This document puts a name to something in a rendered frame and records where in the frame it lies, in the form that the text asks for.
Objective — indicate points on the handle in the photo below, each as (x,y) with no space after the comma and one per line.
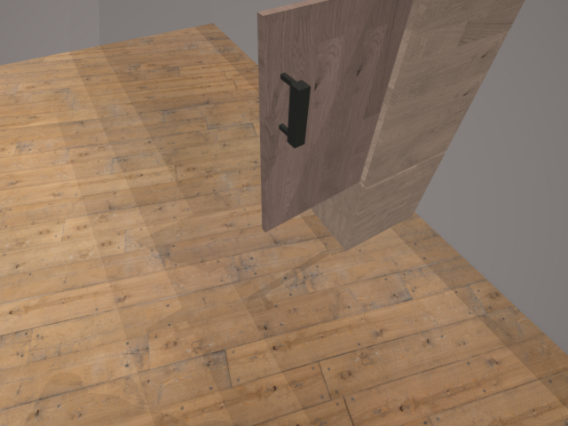
(299,97)

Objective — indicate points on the cupboard door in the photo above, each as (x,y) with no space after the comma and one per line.
(345,50)

